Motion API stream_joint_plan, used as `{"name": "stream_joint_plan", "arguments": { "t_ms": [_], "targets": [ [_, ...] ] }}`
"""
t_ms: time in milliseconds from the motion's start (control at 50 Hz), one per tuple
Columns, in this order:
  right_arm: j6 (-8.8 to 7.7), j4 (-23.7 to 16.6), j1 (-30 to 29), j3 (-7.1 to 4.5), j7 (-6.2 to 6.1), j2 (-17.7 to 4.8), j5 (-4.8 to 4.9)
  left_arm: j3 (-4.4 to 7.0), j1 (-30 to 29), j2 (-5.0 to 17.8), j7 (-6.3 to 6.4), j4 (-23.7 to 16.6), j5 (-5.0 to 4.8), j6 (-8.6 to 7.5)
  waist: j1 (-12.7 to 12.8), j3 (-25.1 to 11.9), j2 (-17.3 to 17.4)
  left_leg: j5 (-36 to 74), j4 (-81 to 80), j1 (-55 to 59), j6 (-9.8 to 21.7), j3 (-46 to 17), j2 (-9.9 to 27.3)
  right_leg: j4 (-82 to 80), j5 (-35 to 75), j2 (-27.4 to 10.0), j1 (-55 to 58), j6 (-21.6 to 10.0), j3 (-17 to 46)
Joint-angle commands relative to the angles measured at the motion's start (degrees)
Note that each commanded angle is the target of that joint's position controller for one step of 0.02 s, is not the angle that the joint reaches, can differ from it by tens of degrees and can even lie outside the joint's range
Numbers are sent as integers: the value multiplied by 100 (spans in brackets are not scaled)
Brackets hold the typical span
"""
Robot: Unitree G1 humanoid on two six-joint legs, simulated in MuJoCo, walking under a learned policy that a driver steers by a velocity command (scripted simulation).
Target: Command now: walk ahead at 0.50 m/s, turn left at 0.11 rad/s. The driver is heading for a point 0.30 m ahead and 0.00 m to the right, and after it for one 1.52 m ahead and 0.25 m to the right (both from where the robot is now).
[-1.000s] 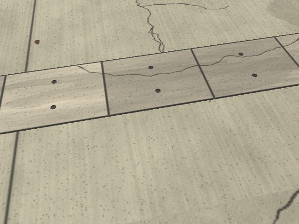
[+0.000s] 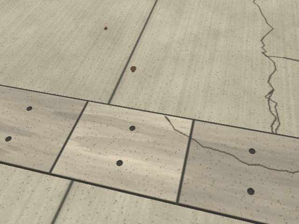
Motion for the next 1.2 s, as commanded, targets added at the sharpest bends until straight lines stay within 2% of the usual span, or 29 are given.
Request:
{"name": "stream_joint_plan", "arguments": {
  "t_ms": [20,80,120,140,180,200,220,240,260,280,300,320,340,360,400,440,480,540,560,580,600,620,640,660,680,740,820,960,1200],
  "targets": [
    [-114,-463,-415,8,35,-134,-7,226,-290,1016,53,-354,-61,-64,-60,33,-682,915,-1012,-111,-74,46,96,-933,1247,-1391,93,-940,954],
    [-151,-575,-924,20,97,-133,50,227,36,1083,59,-189,-111,-6,142,119,-671,1522,-1771,219,-90,187,-77,-870,1258,-1367,177,-837,727],
    [-169,-681,-1197,10,145,-169,83,226,230,1102,60,-77,-131,48,207,202,-681,1490,-2043,218,-23,188,-138,-760,1266,-1514,456,-797,782],
    [-186,-728,-1285,-2,171,-197,70,223,248,1103,72,-33,-125,91,184,263,-696,1371,-2207,224,42,184,-191,-596,1627,-1559,619,-735,787],
    [-228,-714,-1119,-60,213,-321,14,239,226,1166,113,27,-103,183,-3,92,-787,1178,-2501,627,203,222,-340,-54,2630,-1566,930,-535,734],
    [-247,-580,-678,-123,206,-428,-40,243,93,1206,137,4,-111,212,-289,-189,-799,1412,-2734,1310,322,347,-501,467,3417,-1421,910,-390,601],
    [-256,-377,-53,-217,174,-640,-106,206,74,1126,151,-27,-97,209,-585,-630,-700,2082,-2897,2341,482,393,-498,1232,3711,-1148,664,-200,428],
    [-246,-253,723,-301,108,-1039,-219,94,17,852,166,-209,54,168,-848,-1432,-187,4178,-2424,3970,830,-479,461,2607,2237,-815,-316,83,231],
    [-159,-223,870,-308,94,-1287,-241,-128,1020,237,103,-116,121,111,-516,-2343,1315,5579,-2227,5871,1957,-2376,2069,4721,-2431,-46,-2194,506,149],
    [-65,-162,1101,-249,120,-902,-123,1,1006,795,85,88,-13,103,-787,-2772,825,4784,-2494,5668,1988,-2753,1939,5332,-2942,-137,-2372,516,868],
    [-32,-176,684,-182,119,-754,-75,82,424,1038,87,-67,-146,126,-747,-1888,551,4506,-2679,4988,1748,-2029,1634,5455,-2675,-379,-2741,525,736],
    [-28,-176,231,-116,112,-576,-59,61,30,938,135,-152,-117,174,-592,-1335,217,4332,-2865,4239,1557,-1587,1333,5149,-2283,-603,-2762,570,549],
    [-32,-174,-98,-50,122,-395,-71,74,-118,883,178,-160,-36,256,-425,-957,70,4156,-3071,3502,1468,-1286,1156,4789,-2003,-758,-2542,625,523],
    [-46,-141,-328,-35,133,-349,-129,72,-35,779,208,-143,-10,359,-200,-823,196,3992,-3289,2806,1390,-1033,1005,4402,-1748,-891,-1971,659,546],
    [-71,-67,-653,-49,149,-362,-211,18,190,515,262,-46,3,497,39,-767,405,3912,-3539,1988,1389,-592,803,3621,-1478,-813,-1130,740,362],
    [-63,38,-739,-70,116,-430,-207,-16,72,435,298,-40,55,546,26,-851,465,3619,-3609,1786,1374,-391,719,2846,-1037,-761,-691,736,290],
    [-7,175,-673,-79,74,-494,-171,8,-124,518,302,-40,63,601,-66,-899,447,2532,-3729,1746,1318,-419,730,2352,-417,-723,-402,679,261],
    [78,335,-726,-17,53,-407,-118,36,-402,543,282,-60,114,653,-48,-536,321,-35,-3828,1319,1010,-462,526,1458,202,-634,107,482,176],
    [89,416,-638,37,54,-278,-118,40,-515,564,282,-91,167,652,-55,-354,243,-732,-3803,1190,796,-464,371,1125,310,-658,243,396,225],
    [93,532,-433,88,57,-159,-150,47,-620,677,299,-174,200,636,-107,-183,47,-1240,-3696,1102,528,-431,192,743,604,-912,323,284,510],
    [87,586,-157,77,62,-187,-203,104,-740,1020,336,-250,159,623,-363,-41,-475,-1391,-3426,1058,298,-232,-135,691,810,-1202,227,121,737],
    [126,631,11,72,18,-158,-169,153,-900,1075,321,-134,91,613,-529,2,-1109,-973,-3285,1560,147,156,-412,574,-490,-1084,-493,-4,703],
    [162,672,-155,53,-29,-291,-171,93,-995,762,287,-150,94,577,-398,120,-1008,-629,-3087,1926,84,210,-419,396,-999,-933,-874,64,664],
    [195,683,-208,40,-65,-289,-144,37,-1030,585,273,-101,132,532,-409,90,-979,-375,-3004,2104,111,217,-390,353,-940,-899,-970,173,625],
    [229,746,-176,42,-92,-265,-135,19,-1072,552,257,-77,129,485,-414,84,-936,-157,-2975,2169,147,179,-351,403,-567,-840,-913,259,570],
    [228,889,-114,28,-106,-278,-128,25,-943,598,258,85,65,396,-352,-170,-652,488,-2913,2283,186,155,-297,692,389,-781,-480,303,464],
    [234,1081,-160,17,-107,-266,-75,21,-941,601,282,256,43,414,-311,-290,-444,1033,-2825,2442,162,175,-276,831,980,-731,-254,253,400],
    [319,1427,-161,1,-160,-293,-53,17,-1006,556,290,545,28,470,-328,-227,-259,1290,-2811,2629,133,188,-253,802,1135,-646,-195,234,313],
    [342,1876,-213,26,-207,-310,-50,13,-1012,485,333,965,34,536,-328,-42,-284,983,-2953,2594,118,197,-240,634,757,-544,-167,277,206]
  ]
}}
Keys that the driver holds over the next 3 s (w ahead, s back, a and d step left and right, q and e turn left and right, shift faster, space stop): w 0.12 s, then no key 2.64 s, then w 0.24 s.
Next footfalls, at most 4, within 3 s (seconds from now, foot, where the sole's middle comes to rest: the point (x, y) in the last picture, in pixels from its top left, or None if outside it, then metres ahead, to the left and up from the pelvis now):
0.22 left None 0.31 0.15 -0.78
0.58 right None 0.30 -0.10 -0.78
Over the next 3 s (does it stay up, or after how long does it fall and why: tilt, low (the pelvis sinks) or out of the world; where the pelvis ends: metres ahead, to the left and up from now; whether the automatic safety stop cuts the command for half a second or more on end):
stays up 0.31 0.02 -0.01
